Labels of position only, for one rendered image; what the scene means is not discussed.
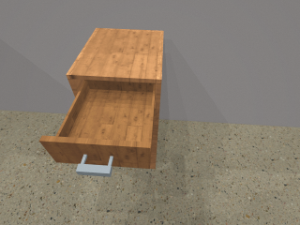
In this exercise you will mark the drawer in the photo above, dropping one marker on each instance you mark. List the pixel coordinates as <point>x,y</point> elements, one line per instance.
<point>107,119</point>

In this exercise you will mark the handle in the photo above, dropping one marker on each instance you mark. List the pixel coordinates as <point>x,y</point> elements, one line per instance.
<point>93,169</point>

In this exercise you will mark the cabinet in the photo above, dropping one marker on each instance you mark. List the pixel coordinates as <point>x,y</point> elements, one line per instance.
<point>122,55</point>

